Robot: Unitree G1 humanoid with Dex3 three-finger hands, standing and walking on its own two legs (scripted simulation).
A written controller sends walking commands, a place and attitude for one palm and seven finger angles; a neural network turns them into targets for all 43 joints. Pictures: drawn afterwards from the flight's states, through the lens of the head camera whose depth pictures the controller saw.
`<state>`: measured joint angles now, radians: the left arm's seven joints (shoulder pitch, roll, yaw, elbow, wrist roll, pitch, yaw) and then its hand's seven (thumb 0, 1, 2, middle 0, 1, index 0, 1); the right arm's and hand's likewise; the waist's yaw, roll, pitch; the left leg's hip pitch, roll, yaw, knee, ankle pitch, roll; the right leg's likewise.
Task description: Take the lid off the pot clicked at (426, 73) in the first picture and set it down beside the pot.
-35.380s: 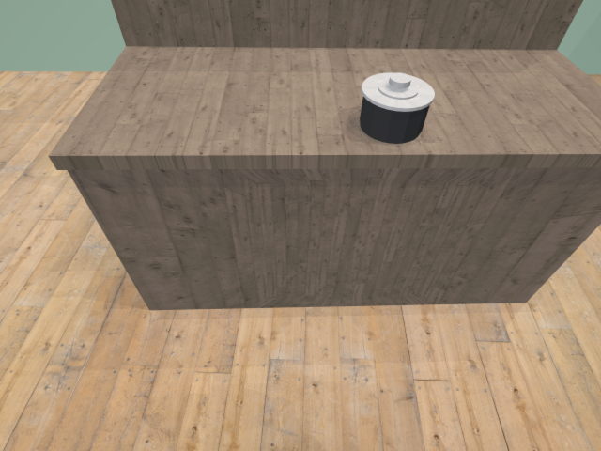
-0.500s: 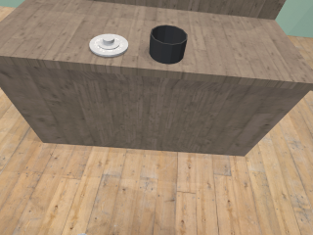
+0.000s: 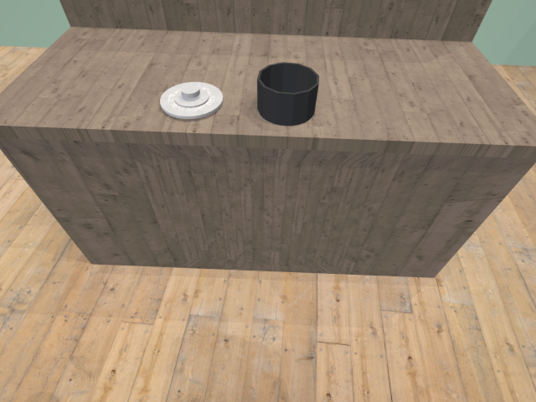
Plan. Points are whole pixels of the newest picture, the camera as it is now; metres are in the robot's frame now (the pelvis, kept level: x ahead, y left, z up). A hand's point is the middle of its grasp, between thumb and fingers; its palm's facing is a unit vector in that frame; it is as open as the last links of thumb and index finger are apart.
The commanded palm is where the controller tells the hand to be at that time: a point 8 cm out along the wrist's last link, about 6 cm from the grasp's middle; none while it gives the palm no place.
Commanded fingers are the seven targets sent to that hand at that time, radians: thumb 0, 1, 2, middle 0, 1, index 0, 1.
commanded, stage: let the arm hang, fingers relaxed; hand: left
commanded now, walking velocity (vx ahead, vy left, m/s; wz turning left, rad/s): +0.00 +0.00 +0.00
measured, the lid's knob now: (190, 90) +0.83 +0.25 +0.01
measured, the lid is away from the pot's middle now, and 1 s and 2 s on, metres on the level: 0.26 0.26 0.26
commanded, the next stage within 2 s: look to check the result in 0.78 s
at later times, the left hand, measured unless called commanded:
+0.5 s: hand out of the picture +0.00 +0.17 -0.18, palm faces +0.05 -0.98 -0.17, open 7.3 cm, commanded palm none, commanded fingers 0.00 0.90 0.90 -0.20 -0.30 -0.20 -0.30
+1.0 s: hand out of the picture +0.00 +0.18 -0.18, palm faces +0.04 -0.98 -0.17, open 7.3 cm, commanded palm none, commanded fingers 0.00 0.90 0.90 -0.20 -0.30 -0.20 -0.30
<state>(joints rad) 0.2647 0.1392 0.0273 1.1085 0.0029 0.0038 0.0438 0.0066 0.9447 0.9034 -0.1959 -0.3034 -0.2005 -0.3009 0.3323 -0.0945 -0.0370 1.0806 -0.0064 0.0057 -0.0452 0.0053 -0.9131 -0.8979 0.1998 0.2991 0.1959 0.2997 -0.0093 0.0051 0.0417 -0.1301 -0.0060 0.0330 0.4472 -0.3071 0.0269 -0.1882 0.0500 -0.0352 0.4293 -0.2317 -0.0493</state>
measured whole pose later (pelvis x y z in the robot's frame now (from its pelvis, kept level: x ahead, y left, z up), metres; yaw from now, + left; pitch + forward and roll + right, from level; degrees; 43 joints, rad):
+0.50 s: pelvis +0.01 +0.01 +0.00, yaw -1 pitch -1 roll -1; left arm 0.29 0.12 0.02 1.13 0.01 0.00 0.05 0.01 0.93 0.90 -0.20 -0.30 -0.20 -0.30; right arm 0.34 -0.07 -0.03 1.11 0.00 0.00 -0.05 0.00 -0.91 -0.90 0.20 0.30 0.20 0.30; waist -0.01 0.00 0.04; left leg -0.12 -0.01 0.05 0.44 -0.32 0.04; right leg -0.18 0.04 -0.02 0.44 -0.24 -0.04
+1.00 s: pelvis +0.01 +0.02 +0.00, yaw -1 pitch -1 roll -1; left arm 0.30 0.11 0.02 1.13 0.01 0.00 0.05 0.01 0.93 0.90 -0.19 -0.30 -0.20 -0.30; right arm 0.34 -0.07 -0.03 1.12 0.00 -0.01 -0.05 0.00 -0.91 -0.90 0.20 0.30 0.20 0.30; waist -0.01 0.00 0.04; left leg -0.10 -0.03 0.06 0.43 -0.32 0.06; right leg -0.18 0.03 -0.01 0.45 -0.26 -0.02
